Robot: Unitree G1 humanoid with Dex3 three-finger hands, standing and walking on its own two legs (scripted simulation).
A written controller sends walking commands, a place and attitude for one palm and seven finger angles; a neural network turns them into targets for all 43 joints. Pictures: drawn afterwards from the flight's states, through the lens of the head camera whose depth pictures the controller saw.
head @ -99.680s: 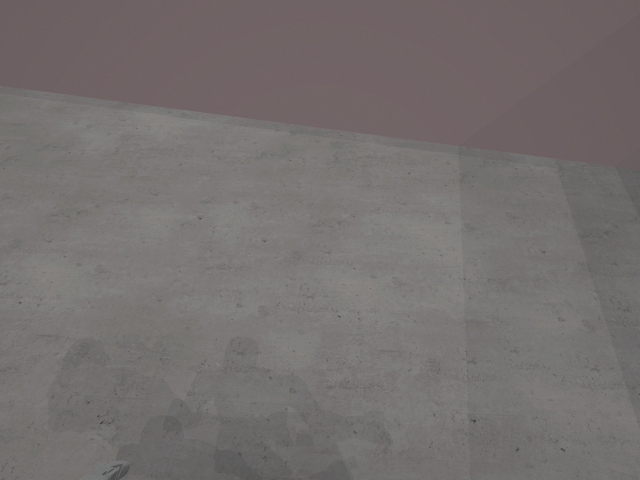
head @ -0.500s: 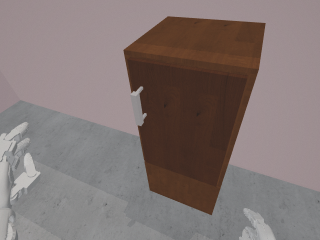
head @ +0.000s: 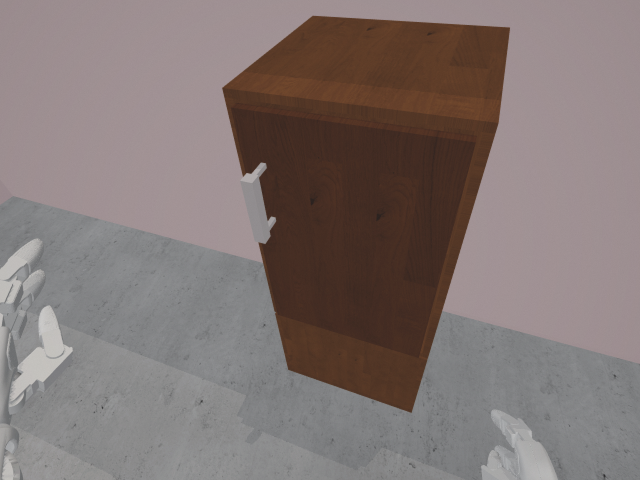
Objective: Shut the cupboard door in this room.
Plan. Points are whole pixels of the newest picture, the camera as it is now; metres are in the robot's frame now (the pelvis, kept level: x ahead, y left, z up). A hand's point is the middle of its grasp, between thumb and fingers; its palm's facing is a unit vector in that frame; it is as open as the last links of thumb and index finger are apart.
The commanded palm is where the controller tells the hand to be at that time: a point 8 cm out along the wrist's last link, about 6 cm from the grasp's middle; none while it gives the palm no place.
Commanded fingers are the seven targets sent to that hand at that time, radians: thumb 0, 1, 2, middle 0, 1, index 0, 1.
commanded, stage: step back with the hand held close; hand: left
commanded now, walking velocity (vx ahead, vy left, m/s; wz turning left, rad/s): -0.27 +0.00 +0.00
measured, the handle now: (261, 203) +0.57 +0.17 +0.03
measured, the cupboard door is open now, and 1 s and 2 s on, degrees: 0 0 0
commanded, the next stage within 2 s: stop stepping back and stand still in 1.38 s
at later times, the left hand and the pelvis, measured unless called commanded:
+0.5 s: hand (3, 399) +0.15 +0.29 +0.16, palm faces +0.42 -0.77 -0.48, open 7.4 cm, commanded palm +0.09 +0.33 +0.17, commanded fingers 0.00 0.90 0.90 -0.20 -0.30 -0.20 -0.30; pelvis -0.05 +0.03 -0.01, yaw +0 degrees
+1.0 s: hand out of the picture +0.08 +0.29 +0.16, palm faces +0.45 -0.75 -0.48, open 7.4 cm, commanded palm +0.02 +0.32 +0.17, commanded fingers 0.00 0.90 0.90 -0.20 -0.30 -0.20 -0.30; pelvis -0.11 +0.01 -0.02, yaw +2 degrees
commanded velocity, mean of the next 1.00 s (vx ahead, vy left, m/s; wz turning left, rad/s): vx -0.32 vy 0.00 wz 0.00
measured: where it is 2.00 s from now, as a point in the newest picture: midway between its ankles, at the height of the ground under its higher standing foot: outside the picture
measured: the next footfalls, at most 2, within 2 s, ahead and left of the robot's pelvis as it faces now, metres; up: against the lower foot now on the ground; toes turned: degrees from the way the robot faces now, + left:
right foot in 1.52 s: -0.24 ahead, -0.10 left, +0.00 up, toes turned +1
left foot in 1.62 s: -0.03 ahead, +0.11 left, +0.01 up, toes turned +4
